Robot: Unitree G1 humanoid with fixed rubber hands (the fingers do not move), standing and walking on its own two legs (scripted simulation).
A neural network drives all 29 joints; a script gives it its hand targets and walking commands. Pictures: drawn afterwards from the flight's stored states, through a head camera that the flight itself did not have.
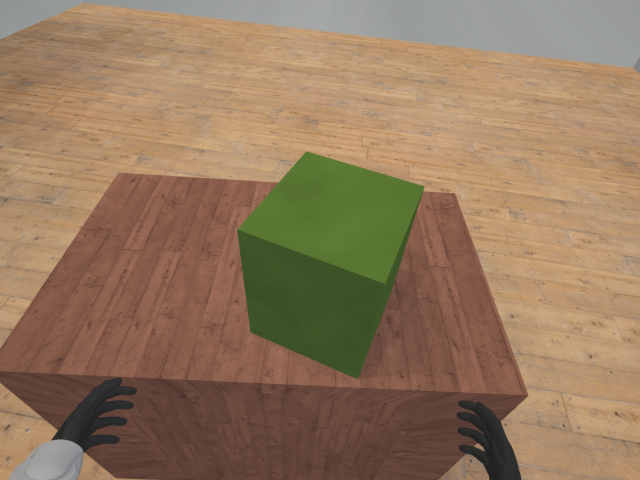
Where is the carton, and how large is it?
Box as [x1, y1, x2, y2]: [237, 151, 424, 378]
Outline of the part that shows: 306,151 237,229 250,331 357,378 390,293 424,186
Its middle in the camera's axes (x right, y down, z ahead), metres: +0.02 +0.04 +0.63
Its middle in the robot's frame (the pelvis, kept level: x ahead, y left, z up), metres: +0.44 -0.01 +0.00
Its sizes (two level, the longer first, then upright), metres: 0.210 0.200 0.250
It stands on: a pedestal, 0.64 m high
